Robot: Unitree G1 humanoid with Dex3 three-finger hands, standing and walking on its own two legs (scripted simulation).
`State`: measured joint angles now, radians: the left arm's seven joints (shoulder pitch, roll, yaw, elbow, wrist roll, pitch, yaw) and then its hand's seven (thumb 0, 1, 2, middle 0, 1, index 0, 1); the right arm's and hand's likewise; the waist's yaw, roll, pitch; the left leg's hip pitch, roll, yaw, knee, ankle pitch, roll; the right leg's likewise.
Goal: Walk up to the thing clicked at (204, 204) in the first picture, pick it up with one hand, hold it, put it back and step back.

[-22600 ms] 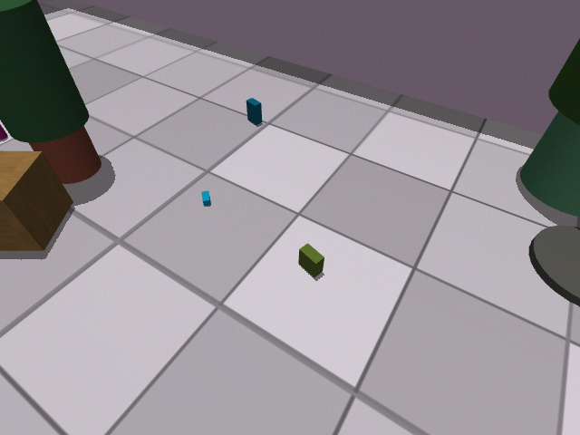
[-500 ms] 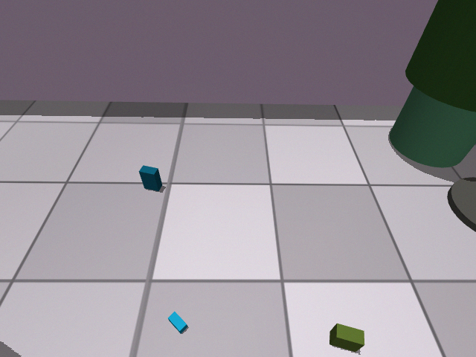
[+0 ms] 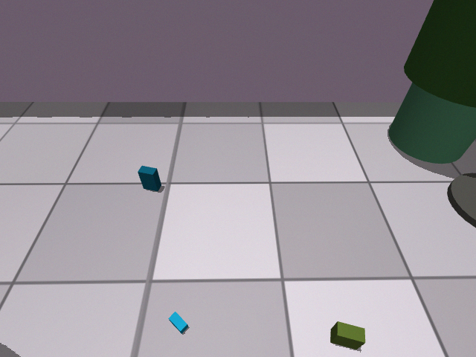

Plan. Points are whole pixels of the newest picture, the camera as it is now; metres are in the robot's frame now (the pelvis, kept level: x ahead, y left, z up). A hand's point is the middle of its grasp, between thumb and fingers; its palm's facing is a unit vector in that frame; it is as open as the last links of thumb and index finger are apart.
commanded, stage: stand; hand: left
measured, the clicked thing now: (178, 322) +0.42 +0.23 -0.77
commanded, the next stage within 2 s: none
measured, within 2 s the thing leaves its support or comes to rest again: neither
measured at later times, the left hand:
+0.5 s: hand out of the picture +0.06 +0.25 -0.16, palm faces -0.02 -0.94 -0.34, open 7.4 cm
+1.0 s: hand out of the picture +0.07 +0.25 -0.16, palm faces -0.02 -0.94 -0.35, open 7.4 cm
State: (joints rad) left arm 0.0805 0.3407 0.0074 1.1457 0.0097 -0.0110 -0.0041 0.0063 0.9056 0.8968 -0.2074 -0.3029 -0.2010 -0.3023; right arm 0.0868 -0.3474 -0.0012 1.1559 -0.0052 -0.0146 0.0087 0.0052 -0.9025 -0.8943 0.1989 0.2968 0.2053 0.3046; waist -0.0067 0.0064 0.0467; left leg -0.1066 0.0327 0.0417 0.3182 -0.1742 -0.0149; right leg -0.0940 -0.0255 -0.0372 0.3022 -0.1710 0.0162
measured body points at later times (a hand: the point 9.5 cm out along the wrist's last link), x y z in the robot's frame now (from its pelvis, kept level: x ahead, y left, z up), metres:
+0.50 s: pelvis +0.00 +0.00 +0.00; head +0.00 +0.00 +0.45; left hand +0.06 +0.30 -0.13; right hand +0.07 -0.30 -0.13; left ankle +0.00 +0.13 -0.75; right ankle +0.00 -0.13 -0.75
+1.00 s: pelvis +0.00 +0.00 +0.00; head +0.00 +0.00 +0.45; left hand +0.07 +0.30 -0.13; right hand +0.07 -0.30 -0.14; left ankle +0.00 +0.13 -0.75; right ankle +0.00 -0.13 -0.75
